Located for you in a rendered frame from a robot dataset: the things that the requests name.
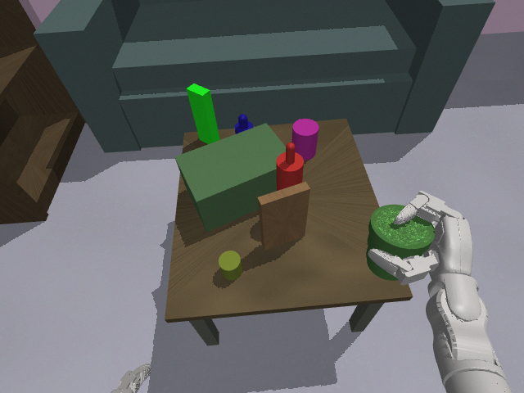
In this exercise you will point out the coffee table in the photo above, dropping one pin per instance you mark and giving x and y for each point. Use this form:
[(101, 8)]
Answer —
[(326, 268)]

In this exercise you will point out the right robot hand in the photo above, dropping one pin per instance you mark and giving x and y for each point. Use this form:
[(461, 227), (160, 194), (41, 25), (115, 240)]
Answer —
[(450, 251)]

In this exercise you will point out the sofa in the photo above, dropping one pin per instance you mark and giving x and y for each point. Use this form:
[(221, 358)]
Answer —
[(384, 65)]

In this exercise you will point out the left robot hand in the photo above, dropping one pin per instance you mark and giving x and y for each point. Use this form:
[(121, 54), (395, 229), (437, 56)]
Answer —
[(132, 380)]

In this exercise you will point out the bookshelf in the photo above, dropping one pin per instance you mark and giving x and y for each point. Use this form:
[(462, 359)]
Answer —
[(39, 121)]

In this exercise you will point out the right robot arm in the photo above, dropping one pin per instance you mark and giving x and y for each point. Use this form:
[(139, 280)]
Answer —
[(464, 354)]

